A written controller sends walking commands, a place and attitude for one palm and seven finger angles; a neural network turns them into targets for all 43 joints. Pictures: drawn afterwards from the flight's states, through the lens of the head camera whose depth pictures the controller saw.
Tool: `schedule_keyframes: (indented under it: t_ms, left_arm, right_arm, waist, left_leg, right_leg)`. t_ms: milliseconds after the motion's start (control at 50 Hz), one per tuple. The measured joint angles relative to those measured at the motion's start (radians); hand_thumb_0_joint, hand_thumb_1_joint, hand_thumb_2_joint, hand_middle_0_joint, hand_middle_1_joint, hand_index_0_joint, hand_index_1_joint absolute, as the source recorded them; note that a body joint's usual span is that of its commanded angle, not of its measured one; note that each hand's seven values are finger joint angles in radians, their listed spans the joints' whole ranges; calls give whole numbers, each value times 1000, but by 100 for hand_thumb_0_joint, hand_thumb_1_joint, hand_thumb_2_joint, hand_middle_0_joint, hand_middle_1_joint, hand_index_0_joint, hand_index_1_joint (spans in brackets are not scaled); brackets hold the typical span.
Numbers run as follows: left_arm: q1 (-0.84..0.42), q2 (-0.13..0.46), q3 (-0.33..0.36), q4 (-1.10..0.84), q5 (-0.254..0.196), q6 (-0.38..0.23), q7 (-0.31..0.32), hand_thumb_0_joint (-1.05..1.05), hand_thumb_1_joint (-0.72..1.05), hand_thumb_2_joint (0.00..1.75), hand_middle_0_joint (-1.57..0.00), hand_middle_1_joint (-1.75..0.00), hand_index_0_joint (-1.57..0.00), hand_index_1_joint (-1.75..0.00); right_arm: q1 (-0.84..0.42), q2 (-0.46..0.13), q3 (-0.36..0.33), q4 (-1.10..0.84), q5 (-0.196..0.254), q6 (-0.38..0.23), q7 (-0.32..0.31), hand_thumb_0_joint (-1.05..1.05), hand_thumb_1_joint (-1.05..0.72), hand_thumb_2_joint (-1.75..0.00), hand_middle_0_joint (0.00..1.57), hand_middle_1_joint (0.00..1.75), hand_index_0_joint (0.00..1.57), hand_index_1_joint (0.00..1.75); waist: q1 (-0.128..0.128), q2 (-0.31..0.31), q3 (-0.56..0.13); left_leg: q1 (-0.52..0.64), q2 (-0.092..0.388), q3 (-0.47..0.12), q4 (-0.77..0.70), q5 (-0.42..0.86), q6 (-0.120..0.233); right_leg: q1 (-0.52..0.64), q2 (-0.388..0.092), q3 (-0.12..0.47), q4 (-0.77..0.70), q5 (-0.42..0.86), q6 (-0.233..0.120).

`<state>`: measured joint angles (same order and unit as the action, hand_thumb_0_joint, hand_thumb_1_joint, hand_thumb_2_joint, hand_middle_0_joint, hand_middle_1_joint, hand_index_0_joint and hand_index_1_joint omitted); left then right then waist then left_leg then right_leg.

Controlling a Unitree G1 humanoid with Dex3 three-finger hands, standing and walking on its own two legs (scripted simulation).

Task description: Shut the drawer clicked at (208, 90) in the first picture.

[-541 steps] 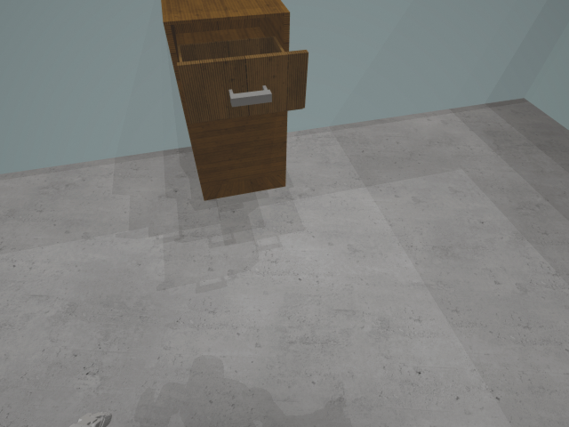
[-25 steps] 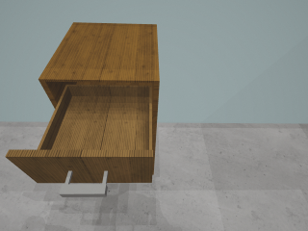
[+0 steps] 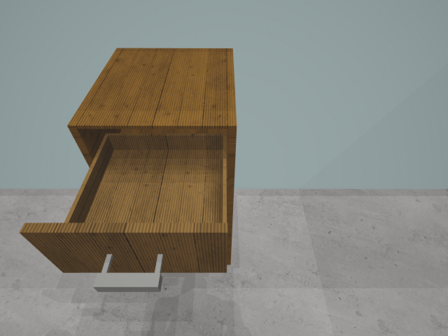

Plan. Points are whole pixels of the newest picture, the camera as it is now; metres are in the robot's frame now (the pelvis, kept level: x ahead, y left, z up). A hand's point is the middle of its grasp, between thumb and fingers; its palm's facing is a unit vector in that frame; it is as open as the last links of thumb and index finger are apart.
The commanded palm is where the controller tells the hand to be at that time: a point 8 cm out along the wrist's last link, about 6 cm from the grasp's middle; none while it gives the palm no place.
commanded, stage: come to a stop and stand still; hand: left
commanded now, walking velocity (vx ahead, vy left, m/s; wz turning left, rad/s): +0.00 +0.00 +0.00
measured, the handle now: (131, 270) +0.25 +0.20 -0.04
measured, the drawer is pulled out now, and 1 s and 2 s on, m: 0.29 0.29 0.29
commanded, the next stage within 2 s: look again from close up in 0.42 s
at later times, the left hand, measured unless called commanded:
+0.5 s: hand out of the picture +0.02 +0.16 -0.17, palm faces +0.01 -0.98 -0.20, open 7.3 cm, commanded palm none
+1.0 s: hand out of the picture -0.01 +0.13 -0.17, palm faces +0.02 -0.98 -0.17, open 7.4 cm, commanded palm none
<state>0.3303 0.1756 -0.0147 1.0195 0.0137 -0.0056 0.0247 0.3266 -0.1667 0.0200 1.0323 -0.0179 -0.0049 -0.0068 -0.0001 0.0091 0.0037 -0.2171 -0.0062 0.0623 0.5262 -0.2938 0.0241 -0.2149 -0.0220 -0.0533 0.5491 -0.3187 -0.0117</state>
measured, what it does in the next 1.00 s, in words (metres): stands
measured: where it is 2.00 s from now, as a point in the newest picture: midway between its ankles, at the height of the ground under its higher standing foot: outside the picture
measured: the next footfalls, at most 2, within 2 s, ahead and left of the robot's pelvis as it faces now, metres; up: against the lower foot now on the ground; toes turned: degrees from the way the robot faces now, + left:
none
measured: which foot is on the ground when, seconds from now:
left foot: down 0.00-1.00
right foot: down 0.00-1.00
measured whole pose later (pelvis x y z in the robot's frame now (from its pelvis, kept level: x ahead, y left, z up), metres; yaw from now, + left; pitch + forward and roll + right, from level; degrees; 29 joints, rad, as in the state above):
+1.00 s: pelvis +0.00 -0.03 +0.01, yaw +0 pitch -2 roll +1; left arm 0.32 0.14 -0.02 1.10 0.01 -0.02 0.03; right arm 0.28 -0.13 0.03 1.15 -0.01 -0.01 -0.02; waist 0.00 -0.01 0.03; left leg -0.14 0.04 0.05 0.41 -0.24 -0.03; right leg -0.13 0.03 -0.07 0.43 -0.27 -0.06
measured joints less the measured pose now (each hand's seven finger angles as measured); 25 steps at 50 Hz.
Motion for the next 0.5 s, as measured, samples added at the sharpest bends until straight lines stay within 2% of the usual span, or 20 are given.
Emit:
schedule_keyframes:
  t_ms: [220, 500]
  left_arm:
    - [-16, -34, -9, 55, -6, -6, 7, 1, 91, 90, -20, -30, -20, -30]
    - [-41, -18, -3, 65, -5, -11, 11, 1, 92, 90, -20, -30, -20, -30]
  right_arm:
    - [-32, 20, 2, 73, 8, -10, -18, 1, -91, -90, 20, 30, 20, 30]
    - [-60, 14, 0, 98, 8, -11, -22, 1, -91, -90, 20, 30, 20, 30]
  waist:
    - [-1, -7, 32]
    - [-1, -11, 33]
  left_leg:
    - [55, 9, 2, -51, 3, -13]
    - [88, 20, -5, -103, 28, -29]
  right_leg:
    - [52, 12, 2, -48, 3, -7]
    - [84, 25, -5, -96, 23, -21]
